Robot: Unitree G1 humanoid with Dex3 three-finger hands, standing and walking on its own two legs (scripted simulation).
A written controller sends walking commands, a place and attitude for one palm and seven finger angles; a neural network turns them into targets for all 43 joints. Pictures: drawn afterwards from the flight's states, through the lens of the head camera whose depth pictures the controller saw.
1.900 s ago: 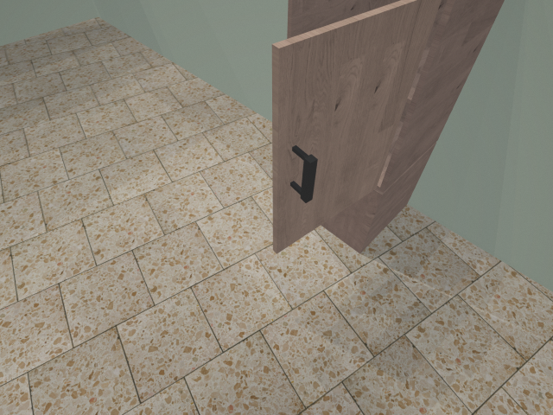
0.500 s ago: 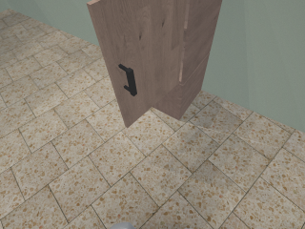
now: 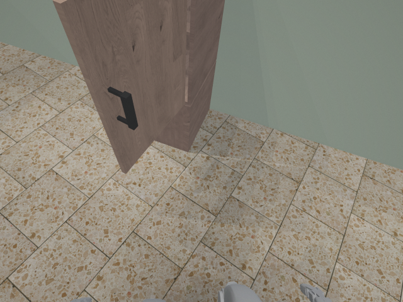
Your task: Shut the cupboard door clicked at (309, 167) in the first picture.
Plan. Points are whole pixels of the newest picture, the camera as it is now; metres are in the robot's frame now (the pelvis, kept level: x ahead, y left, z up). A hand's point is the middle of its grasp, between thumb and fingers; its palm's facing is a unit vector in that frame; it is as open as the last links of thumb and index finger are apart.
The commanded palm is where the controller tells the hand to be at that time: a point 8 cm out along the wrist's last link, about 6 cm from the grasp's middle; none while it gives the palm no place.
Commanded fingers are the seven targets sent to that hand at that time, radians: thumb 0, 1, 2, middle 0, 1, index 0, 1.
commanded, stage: walk around to get in front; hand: left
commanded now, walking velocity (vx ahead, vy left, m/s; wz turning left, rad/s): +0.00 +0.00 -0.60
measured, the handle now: (123, 108) +0.55 +0.26 -0.02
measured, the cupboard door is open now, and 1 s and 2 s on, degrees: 82 82 82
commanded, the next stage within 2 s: none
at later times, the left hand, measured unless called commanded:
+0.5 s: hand (145, 277) +0.17 +0.14 -0.17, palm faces -0.36 -0.90 -0.24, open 7.4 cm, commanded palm none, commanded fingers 0.00 0.90 0.90 -0.20 -0.30 -0.20 -0.30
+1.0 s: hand (175, 256) +0.22 +0.08 -0.16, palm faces -0.59 -0.76 -0.27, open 7.4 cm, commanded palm none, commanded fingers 0.00 0.90 0.90 -0.20 -0.30 -0.20 -0.30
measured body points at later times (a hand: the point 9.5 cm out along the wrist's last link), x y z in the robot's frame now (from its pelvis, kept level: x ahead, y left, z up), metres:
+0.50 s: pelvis +0.01 -0.02 +0.00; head +0.07 -0.04 +0.44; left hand +0.19 +0.19 -0.15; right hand -0.02 -0.30 -0.14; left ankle +0.06 +0.11 -0.71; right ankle -0.02 -0.15 -0.74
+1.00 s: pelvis +0.02 -0.03 +0.00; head +0.07 -0.08 +0.44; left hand +0.25 +0.12 -0.14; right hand -0.09 -0.29 -0.15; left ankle +0.08 +0.09 -0.68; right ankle -0.06 -0.13 -0.74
